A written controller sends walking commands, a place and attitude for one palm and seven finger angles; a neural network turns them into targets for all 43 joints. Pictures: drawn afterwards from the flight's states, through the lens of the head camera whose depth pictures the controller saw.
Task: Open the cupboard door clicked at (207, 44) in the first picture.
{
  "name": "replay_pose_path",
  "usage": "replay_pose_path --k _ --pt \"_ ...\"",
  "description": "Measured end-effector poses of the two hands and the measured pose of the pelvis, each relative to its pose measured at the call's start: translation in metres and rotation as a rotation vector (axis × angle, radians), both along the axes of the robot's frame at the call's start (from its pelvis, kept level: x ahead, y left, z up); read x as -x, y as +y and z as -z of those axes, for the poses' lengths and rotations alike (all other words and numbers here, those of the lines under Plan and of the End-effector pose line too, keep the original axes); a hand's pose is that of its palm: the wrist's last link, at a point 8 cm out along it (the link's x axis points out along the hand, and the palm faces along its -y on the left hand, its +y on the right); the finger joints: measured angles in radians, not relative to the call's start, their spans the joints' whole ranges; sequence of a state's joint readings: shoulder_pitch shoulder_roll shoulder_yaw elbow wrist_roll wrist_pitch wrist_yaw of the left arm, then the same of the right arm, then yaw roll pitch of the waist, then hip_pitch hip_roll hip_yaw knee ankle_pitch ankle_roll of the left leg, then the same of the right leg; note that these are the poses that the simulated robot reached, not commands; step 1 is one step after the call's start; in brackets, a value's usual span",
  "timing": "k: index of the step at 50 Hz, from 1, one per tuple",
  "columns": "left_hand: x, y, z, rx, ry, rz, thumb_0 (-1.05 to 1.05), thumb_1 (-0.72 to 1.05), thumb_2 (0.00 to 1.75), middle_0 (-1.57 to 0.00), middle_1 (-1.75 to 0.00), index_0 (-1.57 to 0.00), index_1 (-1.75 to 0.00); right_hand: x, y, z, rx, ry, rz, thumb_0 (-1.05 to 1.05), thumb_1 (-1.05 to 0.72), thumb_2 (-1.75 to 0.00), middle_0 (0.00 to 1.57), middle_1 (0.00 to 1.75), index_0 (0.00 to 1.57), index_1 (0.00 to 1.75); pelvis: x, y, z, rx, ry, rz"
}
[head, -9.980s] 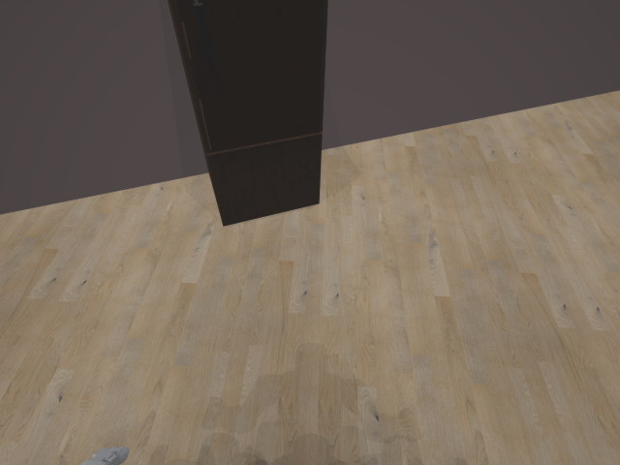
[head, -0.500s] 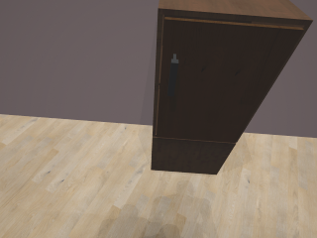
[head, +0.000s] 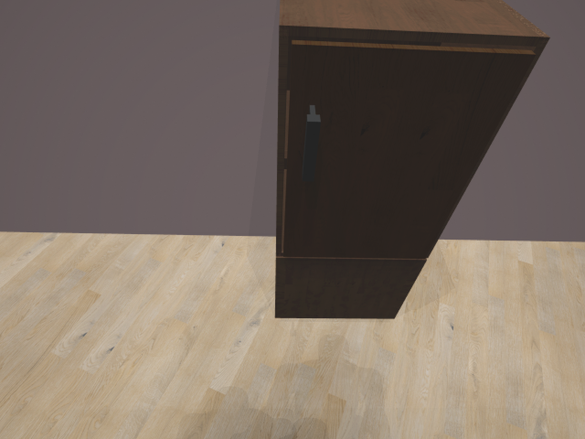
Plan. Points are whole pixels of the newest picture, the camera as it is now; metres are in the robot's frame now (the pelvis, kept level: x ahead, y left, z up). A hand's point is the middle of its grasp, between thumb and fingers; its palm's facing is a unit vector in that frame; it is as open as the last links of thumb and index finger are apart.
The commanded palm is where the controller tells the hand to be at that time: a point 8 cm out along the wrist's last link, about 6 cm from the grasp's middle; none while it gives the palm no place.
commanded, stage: look again from close up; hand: left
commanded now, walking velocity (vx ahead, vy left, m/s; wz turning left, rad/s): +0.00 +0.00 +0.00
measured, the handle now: (310, 143) +0.63 +0.01 +0.06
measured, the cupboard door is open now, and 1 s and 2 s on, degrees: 0 0 0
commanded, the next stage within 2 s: shuffle to correct the standing spot in 0.56 s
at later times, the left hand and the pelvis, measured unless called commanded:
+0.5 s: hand out of the picture -0.05 +0.14 -0.18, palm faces +0.07 -0.98 -0.16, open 7.4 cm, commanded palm none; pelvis +0.01 -0.01 +0.00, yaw +1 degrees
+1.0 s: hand out of the picture -0.01 +0.06 -0.19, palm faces +0.04 -0.99 -0.13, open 7.4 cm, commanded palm none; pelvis +0.04 -0.09 -0.01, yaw +0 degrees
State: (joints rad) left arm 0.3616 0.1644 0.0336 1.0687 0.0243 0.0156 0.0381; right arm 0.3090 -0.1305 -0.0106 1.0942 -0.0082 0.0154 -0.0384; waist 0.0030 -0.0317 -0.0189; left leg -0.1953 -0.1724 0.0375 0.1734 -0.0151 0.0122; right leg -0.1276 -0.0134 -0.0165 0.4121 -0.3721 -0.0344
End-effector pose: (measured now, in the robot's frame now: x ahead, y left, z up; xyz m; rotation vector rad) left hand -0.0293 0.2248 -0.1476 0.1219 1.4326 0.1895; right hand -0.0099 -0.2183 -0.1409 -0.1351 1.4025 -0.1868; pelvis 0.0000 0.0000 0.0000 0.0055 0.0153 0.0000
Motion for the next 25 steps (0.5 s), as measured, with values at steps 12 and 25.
replay_pose_path --k 12,25 --pt "0.023 -0.007 0.013 0.042 0.087 -0.013 0.01 0.91 0.9 -0.19 -0.3 -0.2 -0.3 0.011 0.015 0.007 -0.013 0.044 -0.015 0.0 -0.91 -0.9 0.2 0.29 0.2 0.3 -0.003 0.007 0.008 0.005 -0.019 -0.003" --pt "0.025 -0.031 0.0 0.04 0.091 -0.028 0.0 0.91 0.9 -0.2 -0.3 -0.2 -0.3 -0.017 -0.004 0.007 -0.012 0.003 -0.046 0.01 -0.93 -0.9 0.2 0.29 0.2 0.3 -0.009 -0.006 0.002 -0.017 0.012 -0.016"
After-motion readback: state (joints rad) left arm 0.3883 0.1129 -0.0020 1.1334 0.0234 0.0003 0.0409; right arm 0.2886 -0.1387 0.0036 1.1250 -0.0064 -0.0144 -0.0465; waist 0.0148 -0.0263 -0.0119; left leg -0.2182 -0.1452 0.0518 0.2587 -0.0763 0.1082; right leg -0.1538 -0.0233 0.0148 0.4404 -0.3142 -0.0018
